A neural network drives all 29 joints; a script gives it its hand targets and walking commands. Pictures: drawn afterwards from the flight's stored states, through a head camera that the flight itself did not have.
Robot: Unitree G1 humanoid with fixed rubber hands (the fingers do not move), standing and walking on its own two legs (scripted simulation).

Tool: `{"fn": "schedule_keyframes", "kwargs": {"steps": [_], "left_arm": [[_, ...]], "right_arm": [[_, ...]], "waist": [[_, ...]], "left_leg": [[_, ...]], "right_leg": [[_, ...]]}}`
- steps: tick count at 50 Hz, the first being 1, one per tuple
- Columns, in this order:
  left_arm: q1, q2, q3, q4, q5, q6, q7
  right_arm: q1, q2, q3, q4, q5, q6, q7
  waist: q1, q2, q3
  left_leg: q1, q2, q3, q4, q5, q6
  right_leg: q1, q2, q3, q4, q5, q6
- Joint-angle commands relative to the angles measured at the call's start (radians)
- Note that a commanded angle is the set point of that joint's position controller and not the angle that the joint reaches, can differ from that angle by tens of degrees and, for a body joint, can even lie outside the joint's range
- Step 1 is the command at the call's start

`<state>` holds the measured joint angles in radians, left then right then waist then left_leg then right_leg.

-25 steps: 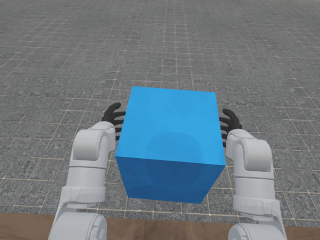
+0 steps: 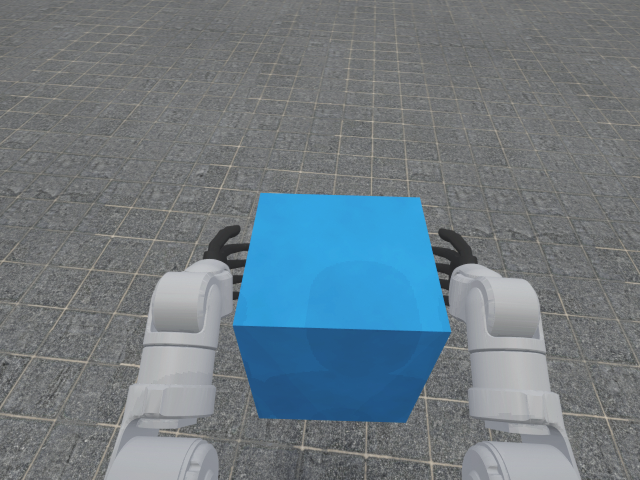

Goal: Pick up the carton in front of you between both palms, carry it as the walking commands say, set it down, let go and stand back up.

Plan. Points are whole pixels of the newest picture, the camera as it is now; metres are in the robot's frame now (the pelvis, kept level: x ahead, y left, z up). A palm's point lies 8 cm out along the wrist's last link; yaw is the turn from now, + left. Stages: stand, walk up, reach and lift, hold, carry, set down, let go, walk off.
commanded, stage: carry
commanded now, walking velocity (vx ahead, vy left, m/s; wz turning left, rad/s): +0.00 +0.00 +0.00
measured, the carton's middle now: (336, 312) +0.35 +0.02 +0.02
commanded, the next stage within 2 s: none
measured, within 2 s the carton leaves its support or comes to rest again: neither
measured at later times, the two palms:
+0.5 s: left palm (273, 177) +0.67 +0.17 -0.01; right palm (425, 193) +0.65 -0.13 +0.00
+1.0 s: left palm (283, 140) +0.75 +0.16 +0.03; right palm (428, 150) +0.76 -0.14 +0.02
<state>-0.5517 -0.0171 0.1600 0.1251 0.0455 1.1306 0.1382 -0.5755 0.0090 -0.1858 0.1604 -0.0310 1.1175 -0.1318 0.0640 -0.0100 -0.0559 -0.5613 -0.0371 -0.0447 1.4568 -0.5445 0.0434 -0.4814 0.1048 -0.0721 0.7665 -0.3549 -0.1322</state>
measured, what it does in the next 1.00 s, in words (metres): goes down: left foot 0.11 m lower, then right foot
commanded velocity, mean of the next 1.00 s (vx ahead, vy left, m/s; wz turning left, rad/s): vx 0.12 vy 0.00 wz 0.00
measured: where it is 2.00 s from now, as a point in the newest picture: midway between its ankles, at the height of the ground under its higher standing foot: (337, 327)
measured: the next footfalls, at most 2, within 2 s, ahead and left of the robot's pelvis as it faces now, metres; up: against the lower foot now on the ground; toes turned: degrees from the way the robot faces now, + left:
left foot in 0.32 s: +0.40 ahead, +0.08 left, -0.11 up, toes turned +2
right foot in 0.66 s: +0.44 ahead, -0.10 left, -0.11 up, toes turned -2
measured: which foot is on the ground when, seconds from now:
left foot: up 0.00-0.30, down 0.32-1.00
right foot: down 0.00-0.32, up 0.34-0.64, down 0.66-1.00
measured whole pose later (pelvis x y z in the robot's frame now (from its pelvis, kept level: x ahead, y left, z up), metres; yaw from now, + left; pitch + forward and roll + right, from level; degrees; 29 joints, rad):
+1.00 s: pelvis +0.42 +0.00 -0.10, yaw +0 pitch +3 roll +0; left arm -0.54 -0.01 0.19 0.18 0.05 1.16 0.12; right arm -0.57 0.04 -0.17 0.20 -0.09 1.15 -0.13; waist 0.00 0.03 -0.18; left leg -0.30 -0.04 0.04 0.71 -0.47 0.07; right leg -0.37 0.02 -0.06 0.72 -0.41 -0.06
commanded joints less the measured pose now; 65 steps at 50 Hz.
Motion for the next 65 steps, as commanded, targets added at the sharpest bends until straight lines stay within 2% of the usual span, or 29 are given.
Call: {"fn": "schedule_keyframes", "kwargs": {"steps": [1,4,9,12,14,15,16,17,18,20,22,23,27,31,33,34,35,36,39,42,46,50,52,53,54,55,57,59,65], "left_arm": [[-0.815,-1.141,-0.707,-0.188,-0.526,-0.039,-0.264],[-0.824,-1.169,-0.724,-0.216,-0.553,-0.061,-0.271],[-0.707,-1.141,-0.726,-0.223,-0.539,-0.083,-0.276],[-0.661,-1.097,-0.737,-0.225,-0.534,-0.084,-0.272],[-0.632,-1.067,-0.732,-0.198,-0.511,-0.076,-0.269],[-0.623,-1.053,-0.73,-0.178,-0.5,-0.072,-0.267],[-0.615,-1.024,-0.716,-0.156,-0.482,-0.061,-0.266],[-0.646,-1.012,-0.706,-0.144,-0.481,-0.039,-0.259],[-0.604,-0.979,-0.666,-0.099,-0.455,-0.02,-0.248],[-0.614,-1.002,-0.649,-0.124,-0.424,-0.011,-0.229],[-0.642,-1.043,-0.635,-0.169,-0.401,-0.014,-0.216],[-0.671,-1.061,-0.638,-0.188,-0.389,-0.019,-0.211],[-0.664,-1.068,-0.645,-0.244,-0.349,-0.045,-0.195],[-0.618,-1.042,-0.676,-0.269,-0.335,-0.054,-0.198],[-0.611,-1.02,-0.689,-0.275,-0.345,-0.05,-0.209],[-0.605,-0.999,-0.686,-0.264,-0.344,-0.048,-0.215],[-0.593,-0.995,-0.685,-0.251,-0.347,-0.044,-0.219],[-0.583,-0.989,-0.683,-0.241,-0.354,-0.04,-0.225],[-0.602,-0.988,-0.682,-0.218,-0.378,-0.021,-0.244],[-0.64,-1.001,-0.674,-0.182,-0.39,-0.007,-0.255],[-0.698,-1.026,-0.637,-0.079,-0.398,0.005,-0.271],[-0.739,-1.057,-0.584,0.013,-0.39,-0.002,-0.279],[-0.728,-1.054,-0.548,0.044,-0.378,-0.007,-0.271],[-0.708,-1.042,-0.529,0.051,-0.372,-0.008,-0.265],[-0.696,-1.038,-0.52,0.03,-0.372,-0.008,-0.258],[-0.734,-1.044,-0.523,-0.011,-0.382,-0.007,-0.252],[-0.838,-1.061,-0.564,-0.123,-0.422,-0.004,-0.242],[-0.892,-1.071,-0.587,-0.201,-0.449,0.002,-0.233],[-0.782,-1.069,-0.592,-0.162,-0.44,0.048,-0.238]], "right_arm": [[-0.646,1.052,0.594,-0.151,0.328,-0.025,0.209],[-0.646,1.073,0.615,-0.191,0.318,-0.049,0.195],[-0.594,1.03,0.657,-0.255,0.288,-0.065,0.18],[-0.569,0.968,0.668,-0.287,0.285,-0.059,0.177],[-0.549,0.931,0.665,-0.28,0.277,-0.043,0.182],[-0.548,0.91,0.658,-0.274,0.278,-0.034,0.189],[-0.531,0.891,0.641,-0.252,0.272,-0.023,0.197],[-0.527,0.832,0.611,-0.205,0.27,-0.014,0.202],[-0.48,0.848,0.606,-0.141,0.286,0.0,0.208],[-0.511,0.934,0.633,-0.168,0.353,0.005,0.226],[-0.625,1.045,0.677,-0.221,0.419,0.002,0.242],[-0.676,1.079,0.695,-0.251,0.445,-0.003,0.247],[-0.736,1.138,0.739,-0.307,0.49,-0.026,0.261],[-0.69,1.111,0.759,-0.321,0.475,-0.037,0.262],[-0.671,1.082,0.768,-0.315,0.458,-0.037,0.256],[-0.651,1.068,0.761,-0.295,0.446,-0.029,0.252],[-0.636,1.048,0.75,-0.286,0.437,-0.022,0.249],[-0.635,1.043,0.741,-0.277,0.431,-0.016,0.247],[-0.608,1.031,0.709,-0.207,0.392,-0.001,0.245],[-0.576,1.032,0.67,-0.135,0.362,0.007,0.249],[-0.58,1.015,0.607,-0.053,0.323,0.009,0.25],[-0.696,1.044,0.593,-0.032,0.347,0.01,0.251],[-0.751,1.078,0.601,-0.036,0.375,0.012,0.251],[-0.777,1.088,0.605,-0.04,0.391,0.013,0.252],[-0.802,1.101,0.611,-0.047,0.408,0.012,0.253],[-0.816,1.116,0.613,-0.05,0.418,0.011,0.252],[-0.804,1.131,0.607,-0.067,0.431,0.011,0.242],[-0.81,1.133,0.605,-0.103,0.435,0.018,0.227],[-0.685,1.087,0.585,-0.091,0.376,0.052,0.208]], "waist": [[0.002,0.012,-0.364],[0.016,-0.096,-0.411],[0.093,-0.034,-0.384],[0.068,-0.109,-0.34],[0.007,-0.111,-0.35],[-0.065,-0.086,-0.354],[-0.127,0.065,-0.375],[-0.096,0.213,-0.473],[-0.118,0.215,-0.542],[-0.125,0.114,-0.581],[-0.106,0.038,-0.553],[-0.101,0.066,-0.543],[-0.097,0.153,-0.573],[-0.097,0.123,-0.582],[-0.072,0.088,-0.578],[-0.074,-0.015,-0.609],[-0.067,-0.092,-0.614],[-0.065,-0.137,-0.602],[-0.07,-0.07,-0.548],[-0.08,0.046,-0.513],[-0.106,0.172,-0.358],[-0.095,0.099,-0.225],[-0.066,-0.124,-0.241],[-0.026,-0.255,-0.267],[0.006,-0.257,-0.259],[0.017,-0.155,-0.254],[-0.008,-0.069,-0.299],[-0.017,-0.095,-0.31],[-0.014,-0.133,-0.297]], "left_leg": [[-0.25,0.056,-0.04,-0.259,0.031,-0.012],[-0.197,0.053,0.026,-0.329,0.308,-0.02],[-0.228,0.014,0.1,-0.785,0.693,-0.024],[0.088,-0.034,0.16,-0.985,0.957,-0.003],[0.282,0.035,0.122,-1.168,1.122,0.016],[0.442,0.047,0.144,-1.228,1.13,0.007],[0.664,0.155,0.063,-1.181,1.309,0.023],[0.992,0.4,-0.168,-0.819,2.027,0.176],[1.108,0.466,-0.26,-0.767,2.047,0.246],[1.008,0.373,-0.232,-0.856,1.555,0.208],[0.764,0.311,-0.211,-0.932,1.297,0.217],[0.687,0.276,-0.184,-0.966,1.229,0.205],[0.604,0.246,-0.083,-0.919,1.344,0.135],[0.639,0.215,-0.044,-0.815,1.324,0.113],[0.492,0.174,-0.025,-0.774,1.068,0.077],[0.345,0.132,-0.003,-0.743,0.825,0.031],[0.294,0.105,0.004,-0.765,0.592,0.003],[0.279,0.089,0.01,-0.798,0.478,-0.01],[0.409,0.093,0.005,-0.837,0.637,0.017],[0.55,0.171,-0.047,-0.852,0.832,0.063],[0.527,0.274,-0.251,-0.96,0.389,0.173],[0.347,0.258,-0.227,-0.931,0.284,0.152],[0.084,0.097,0.026,-0.678,0.317,0.044],[-0.134,0.026,0.121,-0.524,0.115,-0.006],[-0.303,0.008,0.106,-0.422,-0.117,-0.014],[-0.358,0.03,0.081,-0.359,-0.143,-0.011],[-0.342,0.07,0.066,-0.338,-0.051,-0.013],[-0.259,0.073,0.091,-0.415,0.063,-0.029],[-0.012,0.023,0.191,-0.811,0.325,-0.042]], "right_leg": [[0.431,-0.361,0.599,-0.216,0.367,-0.175],[0.455,-0.313,0.456,-0.154,0.727,-0.119],[0.545,-0.142,0.298,-0.016,0.531,-0.076],[0.351,-0.087,0.184,0.107,0.489,-0.015],[0.315,-0.1,0.153,0.235,0.434,0.023],[0.258,-0.094,0.114,0.344,0.468,0.052],[0.101,-0.049,0.055,0.553,0.07,0.091],[-0.188,0.012,0.082,0.79,-0.466,0.158],[-0.335,-0.04,0.15,0.813,-0.485,0.16],[-0.337,-0.101,0.158,0.581,-0.241,0.126],[-0.196,-0.12,0.144,0.338,-0.083,0.136],[-0.099,-0.107,0.115,0.23,-0.102,0.142],[0.059,-0.085,0.071,0.038,0.009,0.141],[0.115,-0.078,0.052,-0.168,0.185,0.109],[0.304,-0.149,0.124,-0.259,0.493,0.057],[0.461,-0.273,0.221,-0.121,0.959,-0.02],[0.51,-0.317,0.252,-0.106,1.142,-0.056],[0.522,-0.323,0.253,-0.117,1.154,-0.057],[0.383,-0.272,0.187,-0.115,0.975,-0.003],[0.197,-0.201,0.121,-0.11,0.437,0.045],[-0.038,-0.117,0.048,-0.017,-0.116,0.059],[0.031,-0.118,0.06,-0.111,-0.064,0.033],[0.335,-0.261,0.31,-0.269,0.14,-0.037],[0.543,-0.397,0.521,-0.332,0.353,-0.113],[0.654,-0.468,0.656,-0.365,0.46,-0.169],[0.689,-0.481,0.664,-0.355,0.483,-0.182],[0.682,-0.451,0.555,-0.367,0.386,-0.126],[0.624,-0.385,0.41,-0.412,0.319,-0.073],[0.559,-0.305,0.151,-0.404,0.645,-0.012]]}}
